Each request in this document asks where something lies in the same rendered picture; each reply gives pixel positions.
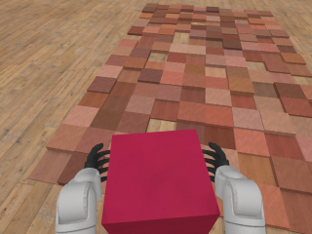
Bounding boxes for right robot forearm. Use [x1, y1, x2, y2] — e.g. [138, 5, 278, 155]
[214, 165, 266, 234]

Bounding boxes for left robot forearm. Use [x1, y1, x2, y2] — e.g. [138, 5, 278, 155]
[55, 168, 102, 234]

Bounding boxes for carton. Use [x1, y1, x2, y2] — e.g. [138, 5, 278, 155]
[101, 129, 220, 234]

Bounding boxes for right robot hand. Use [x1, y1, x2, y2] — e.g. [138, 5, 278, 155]
[202, 142, 230, 182]

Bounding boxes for left robot hand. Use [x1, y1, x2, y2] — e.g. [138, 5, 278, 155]
[84, 143, 110, 182]

